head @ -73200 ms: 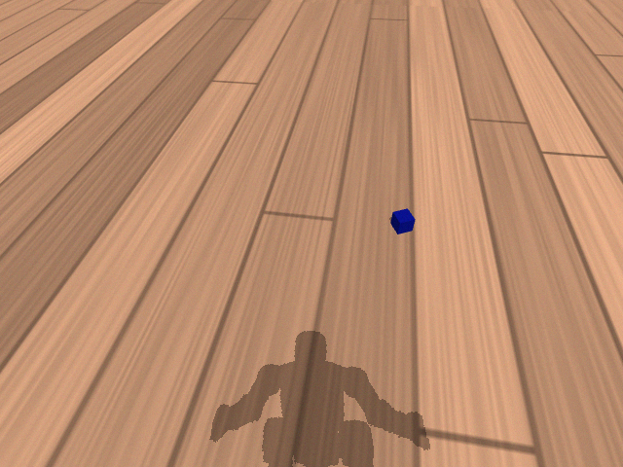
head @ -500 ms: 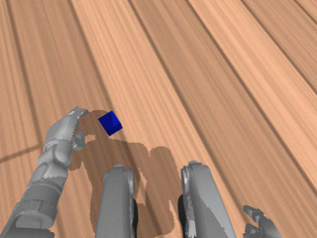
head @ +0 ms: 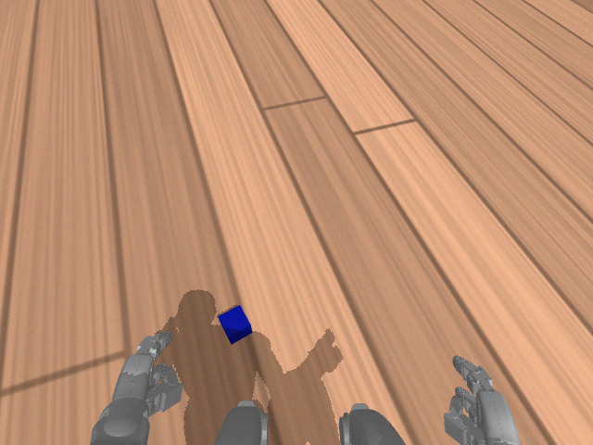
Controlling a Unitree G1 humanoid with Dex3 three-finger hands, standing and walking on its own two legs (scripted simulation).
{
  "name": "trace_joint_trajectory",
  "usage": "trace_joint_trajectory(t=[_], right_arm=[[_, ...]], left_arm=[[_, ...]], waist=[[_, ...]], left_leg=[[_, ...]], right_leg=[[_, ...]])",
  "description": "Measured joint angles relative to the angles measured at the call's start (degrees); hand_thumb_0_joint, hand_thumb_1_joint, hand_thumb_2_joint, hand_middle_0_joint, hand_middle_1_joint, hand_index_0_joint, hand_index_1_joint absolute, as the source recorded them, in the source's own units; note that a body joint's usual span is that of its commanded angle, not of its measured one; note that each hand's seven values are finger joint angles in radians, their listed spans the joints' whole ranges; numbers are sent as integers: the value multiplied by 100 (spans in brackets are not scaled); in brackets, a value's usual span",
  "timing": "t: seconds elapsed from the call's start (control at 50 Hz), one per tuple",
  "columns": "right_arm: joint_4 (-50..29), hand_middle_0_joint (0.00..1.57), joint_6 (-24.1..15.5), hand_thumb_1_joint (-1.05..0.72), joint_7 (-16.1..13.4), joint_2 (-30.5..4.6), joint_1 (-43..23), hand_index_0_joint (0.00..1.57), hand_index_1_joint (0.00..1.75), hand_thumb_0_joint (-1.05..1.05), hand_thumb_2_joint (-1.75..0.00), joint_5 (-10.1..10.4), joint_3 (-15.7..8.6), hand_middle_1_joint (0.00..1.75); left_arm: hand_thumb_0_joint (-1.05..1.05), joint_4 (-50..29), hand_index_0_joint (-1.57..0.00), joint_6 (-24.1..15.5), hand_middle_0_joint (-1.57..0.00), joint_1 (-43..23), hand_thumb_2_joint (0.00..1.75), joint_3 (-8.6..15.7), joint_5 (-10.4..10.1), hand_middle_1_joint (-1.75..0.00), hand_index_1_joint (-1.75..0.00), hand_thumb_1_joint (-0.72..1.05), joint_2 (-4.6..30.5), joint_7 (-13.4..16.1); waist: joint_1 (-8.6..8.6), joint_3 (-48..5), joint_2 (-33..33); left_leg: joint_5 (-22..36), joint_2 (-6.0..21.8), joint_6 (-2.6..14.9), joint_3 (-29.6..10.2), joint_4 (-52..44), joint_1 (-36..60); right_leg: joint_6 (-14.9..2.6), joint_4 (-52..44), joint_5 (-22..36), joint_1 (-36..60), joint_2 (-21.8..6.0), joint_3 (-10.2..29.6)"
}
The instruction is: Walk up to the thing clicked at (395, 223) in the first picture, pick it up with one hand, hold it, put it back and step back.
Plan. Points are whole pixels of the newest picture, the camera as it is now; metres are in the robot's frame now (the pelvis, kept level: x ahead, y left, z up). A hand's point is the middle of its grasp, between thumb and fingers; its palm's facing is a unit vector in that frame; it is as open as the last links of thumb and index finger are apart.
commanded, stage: home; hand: left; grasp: from above
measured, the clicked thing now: (235, 324) +0.51 +0.18 -0.62
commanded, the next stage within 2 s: none
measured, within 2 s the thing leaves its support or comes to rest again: neither
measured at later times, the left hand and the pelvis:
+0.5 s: hand (147, 415) +0.18 +0.19 +0.01, palm faces +0.07 -0.98 -0.19, open 7.4 cm; pelvis +0.03 +0.00 +0.06, yaw +1 degrees
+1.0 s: hand (154, 409) +0.19 +0.18 +0.01, palm faces +0.07 -0.98 -0.20, open 7.4 cm; pelvis +0.04 +0.00 +0.05, yaw +1 degrees
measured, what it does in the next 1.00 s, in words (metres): rises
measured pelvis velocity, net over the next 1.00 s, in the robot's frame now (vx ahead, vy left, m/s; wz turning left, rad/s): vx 0.04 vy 0.00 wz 0.02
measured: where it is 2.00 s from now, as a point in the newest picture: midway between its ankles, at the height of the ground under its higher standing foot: outside the picture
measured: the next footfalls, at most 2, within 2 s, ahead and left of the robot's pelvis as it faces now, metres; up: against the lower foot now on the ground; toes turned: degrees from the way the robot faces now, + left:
none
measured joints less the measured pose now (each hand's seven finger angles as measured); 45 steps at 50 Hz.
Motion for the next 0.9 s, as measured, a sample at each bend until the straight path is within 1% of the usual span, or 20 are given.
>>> trace_joint_trajectory(t=[0.06,0.16,0.24,0.32,0.38,0.48,0.58,0.74,0.9], right_arm=[[-51,20,-54,-90,-105,31,196,20,30,1,-90,-12,53,30],[-147,20,-156,-90,-243,64,510,20,30,1,-90,-54,60,30],[-216,20,-240,-90,-317,49,672,20,30,1,-90,-89,35,30],[-251,20,-333,-90,-361,27,715,20,30,1,-90,-126,-1,30],[-257,20,-418,-90,-379,6,686,20,30,1,-90,-154,-16,30],[-259,20,-562,-90,-381,-31,585,20,30,1,-90,-195,-35,30],[-257,20,-645,-90,-363,-50,525,20,30,1,-90,-208,-42,30],[-197,20,-654,-90,-342,-33,555,20,30,1,-90,-212,-23,30],[-125,20,-654,-90,-345,-7,618,20,30,2,-90,-212,-6,30]], left_arm=[[1,-310,-20,171,-21,368,90,66,-192,-30,-30,90,-104,-5],[1,-939,-20,388,-21,1038,90,115,-381,-30,-30,90,-194,-55],[1,-1411,-20,481,-20,1526,90,89,-407,-30,-30,90,-189,-128],[1,-1661,-20,539,-20,1811,90,81,-404,-30,-30,90,-183,-226],[1,-1712,-20,572,-20,1874,90,80,-393,-30,-30,90,-181,-298],[1,-1604,-20,597,-20,1776,90,76,-352,-30,-30,90,-184,-395],[1,-1609,-20,600,-20,1710,90,65,-321,-30,-30,90,-174,-429],[1,-1638,-20,580,-20,1720,90,60,-308,-30,-30,90,-165,-411],[1,-1601,-20,573,-20,1706,90,73,-341,-30,-30,90,-180,-419]], waist=[[2,35,21],[28,57,73],[67,29,141],[111,6,182],[146,24,168],[184,101,98],[206,189,34],[206,201,58],[202,205,106]], left_leg=[[87,4,9,6,-438,539],[211,10,23,37,-1058,1315],[272,6,40,62,-1398,1767],[303,-11,56,68,-1579,2043],[316,-28,60,62,-1633,2156],[326,-46,51,44,-1629,2196],[332,-41,34,35,-1615,2199],[319,-30,24,40,-1612,2202],[293,-18,12,54,-1597,2193]], right_leg=[[5,-465,102,551,3,2],[19,-1128,256,1339,6,27],[35,-1489,335,1795,-1,49],[48,-1674,364,2077,-17,52],[53,-1719,364,2191,-34,45],[48,-1694,355,2232,-51,27],[35,-1673,355,2233,-45,19],[24,-1663,343,2227,-35,25],[14,-1621,310,2199,-24,40]])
